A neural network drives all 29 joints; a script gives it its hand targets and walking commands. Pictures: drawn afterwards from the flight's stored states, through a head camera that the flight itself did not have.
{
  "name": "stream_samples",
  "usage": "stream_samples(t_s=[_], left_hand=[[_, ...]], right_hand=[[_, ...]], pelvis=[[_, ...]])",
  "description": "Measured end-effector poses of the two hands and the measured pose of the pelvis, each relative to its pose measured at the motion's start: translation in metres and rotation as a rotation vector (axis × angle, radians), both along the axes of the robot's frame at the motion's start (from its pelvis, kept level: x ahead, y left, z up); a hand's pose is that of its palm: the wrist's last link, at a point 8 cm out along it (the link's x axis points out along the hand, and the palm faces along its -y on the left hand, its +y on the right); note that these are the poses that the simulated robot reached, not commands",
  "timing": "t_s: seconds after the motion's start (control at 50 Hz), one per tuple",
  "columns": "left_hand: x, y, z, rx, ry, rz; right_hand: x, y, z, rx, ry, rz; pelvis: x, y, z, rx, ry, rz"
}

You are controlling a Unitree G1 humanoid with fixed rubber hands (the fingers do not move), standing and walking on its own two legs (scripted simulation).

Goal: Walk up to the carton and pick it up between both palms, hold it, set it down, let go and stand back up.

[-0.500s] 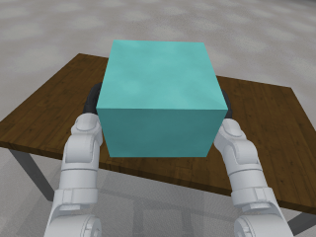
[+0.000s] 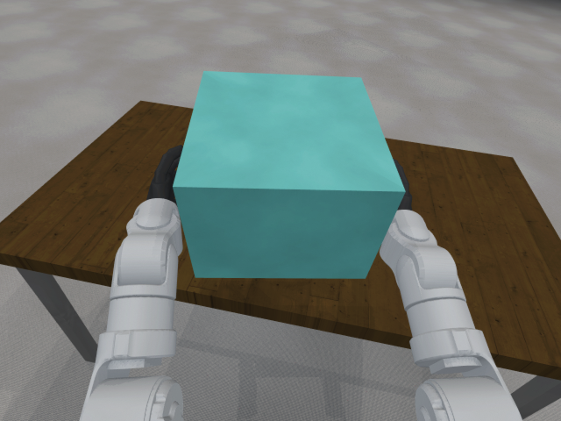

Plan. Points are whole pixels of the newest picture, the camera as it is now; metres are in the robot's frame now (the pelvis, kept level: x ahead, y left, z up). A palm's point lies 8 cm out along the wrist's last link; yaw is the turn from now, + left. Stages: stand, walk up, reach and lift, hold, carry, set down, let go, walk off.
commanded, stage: hold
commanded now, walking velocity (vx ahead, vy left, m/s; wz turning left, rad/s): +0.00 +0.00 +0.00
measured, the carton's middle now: (282, 172) +0.39 +0.00 +0.19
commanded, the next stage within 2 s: none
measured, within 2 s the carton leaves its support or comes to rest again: neither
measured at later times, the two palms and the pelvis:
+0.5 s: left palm (160, 201) +0.36 +0.16 +0.16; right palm (388, 209) +0.36 -0.16 +0.16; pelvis +0.00 +0.00 +0.00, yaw +0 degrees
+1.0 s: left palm (160, 199) +0.36 +0.16 +0.16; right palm (388, 209) +0.36 -0.16 +0.16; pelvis +0.01 +0.01 +0.00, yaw +0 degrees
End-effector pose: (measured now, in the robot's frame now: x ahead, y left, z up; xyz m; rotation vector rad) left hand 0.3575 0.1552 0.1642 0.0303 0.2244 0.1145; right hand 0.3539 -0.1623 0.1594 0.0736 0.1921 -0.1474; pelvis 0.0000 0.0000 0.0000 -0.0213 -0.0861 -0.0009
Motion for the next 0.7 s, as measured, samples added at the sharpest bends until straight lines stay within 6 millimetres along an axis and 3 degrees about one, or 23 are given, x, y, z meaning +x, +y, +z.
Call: stream_samples(t_s=[0.7], left_hand=[[0.0061,0.0049,-0.0017,0.005,-0.011,0.001]], right_hand=[[0.0075,0.0048,0.0014,-0.009,-0.015,0.003]], pelvis=[[0.0039,0.0028,0.0000,-0.004,0.020,0.006]])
